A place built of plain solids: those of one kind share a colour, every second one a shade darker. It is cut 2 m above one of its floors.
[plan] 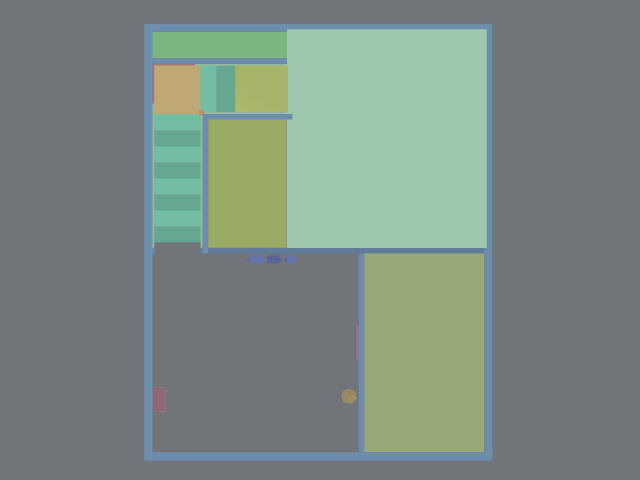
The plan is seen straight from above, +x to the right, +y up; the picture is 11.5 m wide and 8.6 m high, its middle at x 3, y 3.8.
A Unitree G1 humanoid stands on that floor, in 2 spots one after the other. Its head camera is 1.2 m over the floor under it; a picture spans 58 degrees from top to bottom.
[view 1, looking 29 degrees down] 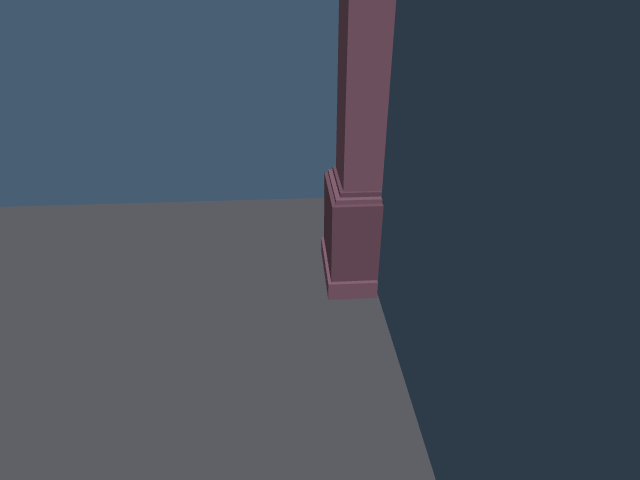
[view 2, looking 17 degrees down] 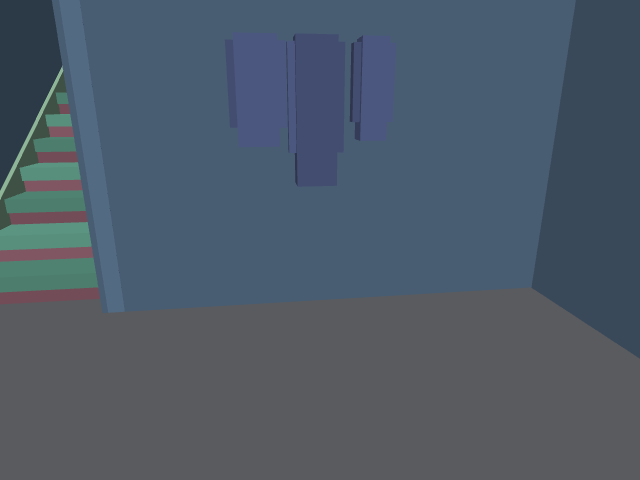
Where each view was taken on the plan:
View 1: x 0.38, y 2.76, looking -94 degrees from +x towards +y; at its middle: ground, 2.48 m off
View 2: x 1.84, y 1.00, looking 82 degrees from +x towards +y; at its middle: wall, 2.70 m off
